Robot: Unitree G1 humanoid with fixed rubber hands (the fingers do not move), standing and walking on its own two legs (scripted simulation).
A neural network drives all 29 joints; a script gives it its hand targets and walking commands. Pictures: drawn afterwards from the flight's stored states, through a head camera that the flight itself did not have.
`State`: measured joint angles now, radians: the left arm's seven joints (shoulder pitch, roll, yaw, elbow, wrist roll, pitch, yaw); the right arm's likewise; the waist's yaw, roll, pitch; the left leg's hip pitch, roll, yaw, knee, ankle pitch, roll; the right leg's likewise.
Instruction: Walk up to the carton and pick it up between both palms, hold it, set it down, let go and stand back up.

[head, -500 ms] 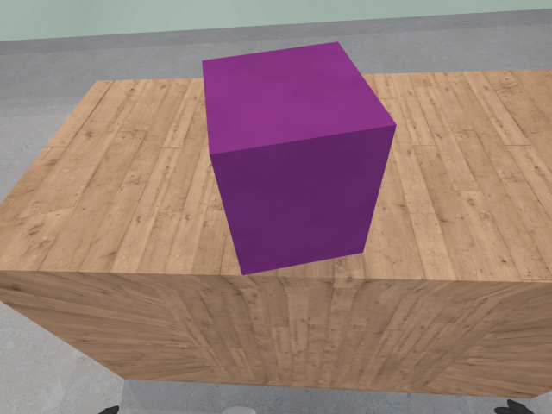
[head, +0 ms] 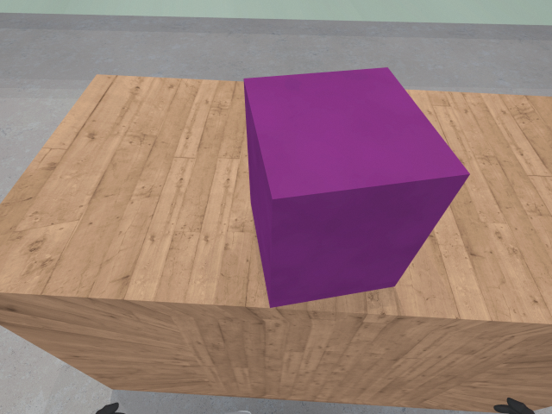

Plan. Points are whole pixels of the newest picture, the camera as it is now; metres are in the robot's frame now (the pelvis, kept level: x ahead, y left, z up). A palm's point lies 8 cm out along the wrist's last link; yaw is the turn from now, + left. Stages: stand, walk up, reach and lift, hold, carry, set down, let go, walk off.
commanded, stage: walk up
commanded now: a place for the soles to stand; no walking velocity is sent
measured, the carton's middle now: (326, 192) +0.40 -0.03 +0.11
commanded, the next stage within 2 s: reach and lift in 1.44 s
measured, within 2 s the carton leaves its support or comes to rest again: neither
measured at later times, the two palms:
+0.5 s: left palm out of the picture +0.09 +0.29 -0.10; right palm out of the picture +0.09 -0.34 -0.08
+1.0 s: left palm out of the picture +0.09 +0.29 -0.10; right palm out of the picture +0.10 -0.33 -0.08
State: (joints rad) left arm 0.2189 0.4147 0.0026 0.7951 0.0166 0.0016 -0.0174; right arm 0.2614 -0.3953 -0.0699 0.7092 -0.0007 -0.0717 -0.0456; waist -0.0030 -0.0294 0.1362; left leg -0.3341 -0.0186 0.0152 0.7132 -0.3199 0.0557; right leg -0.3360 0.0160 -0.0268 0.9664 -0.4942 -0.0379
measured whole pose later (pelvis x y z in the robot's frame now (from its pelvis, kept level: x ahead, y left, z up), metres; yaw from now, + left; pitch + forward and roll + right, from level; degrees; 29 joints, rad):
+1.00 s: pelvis +0.00 -0.01 +0.00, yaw -1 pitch -3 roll +0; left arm 0.22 0.41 0.00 0.86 0.02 -0.02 -0.03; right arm 0.26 -0.39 -0.07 0.73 0.00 -0.05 -0.02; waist 0.00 0.00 0.08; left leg -0.31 -0.01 -0.02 0.70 -0.34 0.01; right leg -0.30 0.02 -0.03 0.69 -0.34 -0.03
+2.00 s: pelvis +0.01 -0.03 +0.02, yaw -1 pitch -4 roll +1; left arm 0.17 0.30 0.00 0.34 0.02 0.33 0.04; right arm 0.16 -0.39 -0.10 0.75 -0.01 -0.22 0.09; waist 0.00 0.00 0.06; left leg -0.18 -0.01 -0.02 0.48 -0.23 0.00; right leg -0.20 0.02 -0.03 0.52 -0.26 -0.04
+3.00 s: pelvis +0.01 -0.02 +0.03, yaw -1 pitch -3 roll +1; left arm 0.37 0.05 -0.03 -0.37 0.00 0.35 0.24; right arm 0.34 -0.39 -0.10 0.11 0.31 0.01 0.22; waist 0.00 -0.03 0.00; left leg -0.13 -0.01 -0.02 0.35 -0.17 0.00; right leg -0.13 0.02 -0.03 0.38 -0.20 -0.04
